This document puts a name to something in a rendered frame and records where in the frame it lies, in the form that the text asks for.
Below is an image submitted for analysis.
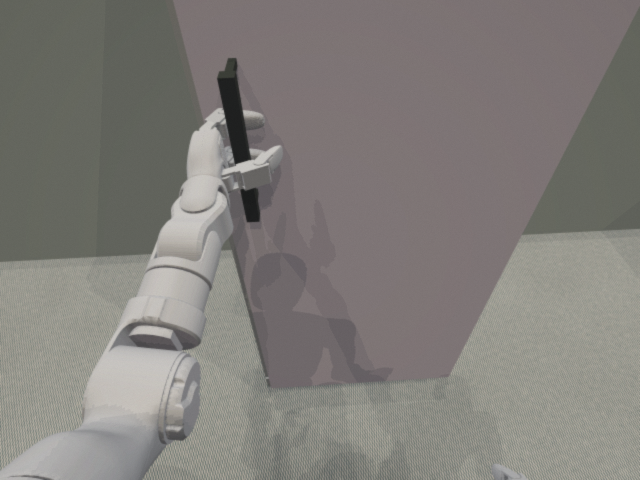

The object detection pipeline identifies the robot left hand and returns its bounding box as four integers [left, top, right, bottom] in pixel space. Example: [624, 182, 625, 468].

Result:
[187, 108, 283, 195]

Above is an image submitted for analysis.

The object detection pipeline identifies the robot left forearm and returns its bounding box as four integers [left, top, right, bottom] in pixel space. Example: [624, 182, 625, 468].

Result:
[82, 175, 233, 421]

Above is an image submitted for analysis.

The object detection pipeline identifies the fridge door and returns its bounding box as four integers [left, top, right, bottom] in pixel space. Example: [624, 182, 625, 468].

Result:
[173, 0, 640, 388]

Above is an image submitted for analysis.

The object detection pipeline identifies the robot left upper arm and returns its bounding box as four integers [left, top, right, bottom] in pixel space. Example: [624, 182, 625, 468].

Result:
[0, 345, 201, 480]

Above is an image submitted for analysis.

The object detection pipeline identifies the handle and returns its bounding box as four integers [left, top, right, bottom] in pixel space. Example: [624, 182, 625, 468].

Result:
[217, 58, 260, 222]

